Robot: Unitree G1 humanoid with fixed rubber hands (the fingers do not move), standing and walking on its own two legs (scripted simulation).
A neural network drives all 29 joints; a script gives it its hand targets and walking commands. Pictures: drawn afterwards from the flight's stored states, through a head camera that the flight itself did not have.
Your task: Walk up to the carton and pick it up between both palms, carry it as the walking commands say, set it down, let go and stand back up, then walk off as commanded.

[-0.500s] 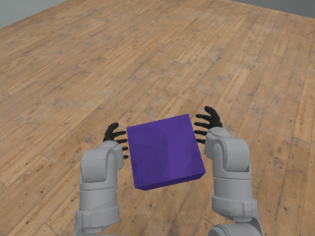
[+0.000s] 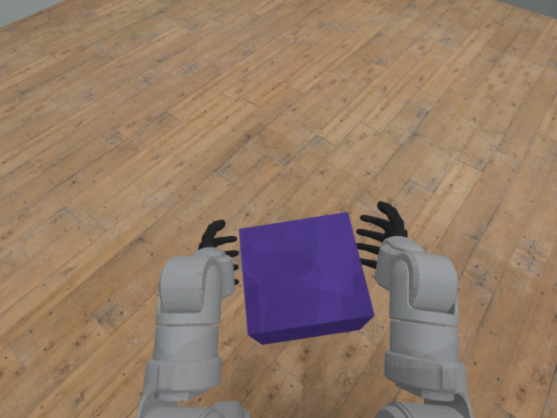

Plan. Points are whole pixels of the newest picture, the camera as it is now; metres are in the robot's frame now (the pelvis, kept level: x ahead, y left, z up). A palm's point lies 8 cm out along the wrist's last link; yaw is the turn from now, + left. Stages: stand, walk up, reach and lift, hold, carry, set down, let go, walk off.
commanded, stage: carry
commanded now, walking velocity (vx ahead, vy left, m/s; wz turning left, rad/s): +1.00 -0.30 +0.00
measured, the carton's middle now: (302, 282) +0.32 +0.00 -0.06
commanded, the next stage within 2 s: none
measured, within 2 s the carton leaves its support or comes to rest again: neither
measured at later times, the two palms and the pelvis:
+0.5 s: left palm (319, 57) +0.73 -0.02 +0.07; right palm (451, 45) +0.73 -0.27 +0.11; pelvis +0.41 -0.12 -0.01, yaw -5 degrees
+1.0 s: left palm (333, 18) +0.89 -0.06 +0.07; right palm (450, 9) +0.88 -0.30 +0.10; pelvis +0.57 -0.14 +0.00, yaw -7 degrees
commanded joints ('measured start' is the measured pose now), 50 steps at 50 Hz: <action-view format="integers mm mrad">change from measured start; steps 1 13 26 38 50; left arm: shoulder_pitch -605 -558 -664 -689 -705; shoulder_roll -1016 -939 -947 -941 -964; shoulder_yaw -568 -595 -575 -557 -593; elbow -297 -255 -182 -309 -211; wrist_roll -407 -376 -366 -369 -370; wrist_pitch -102 -51 -40 -87 -63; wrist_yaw -464 -490 -477 -476 -488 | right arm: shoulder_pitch -380 -300 -380 -472 -406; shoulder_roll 1111 1076 1049 1111 1081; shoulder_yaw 671 682 655 728 673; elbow -100 16 97 -43 94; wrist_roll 443 404 419 467 430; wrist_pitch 12 42 88 32 60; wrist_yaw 328 352 357 317 360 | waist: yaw -16 -76 -22 -29 -49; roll -161 105 -248 -147 28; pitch -628 -514 -679 -685 -591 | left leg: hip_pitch -59 1033 -35 139 422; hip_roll -6 308 -80 -74 64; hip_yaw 35 -284 86 50 -46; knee -291 -606 -23 -442 -505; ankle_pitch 72 1271 -210 201 881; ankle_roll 10 196 -86 -15 46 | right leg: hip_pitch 632 -450 906 546 282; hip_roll -290 -42 -394 -273 -111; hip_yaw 311 317 472 215 197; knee -211 651 39 -40 16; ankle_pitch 381 -160 1580 886 448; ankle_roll -118 103 -103 -31 78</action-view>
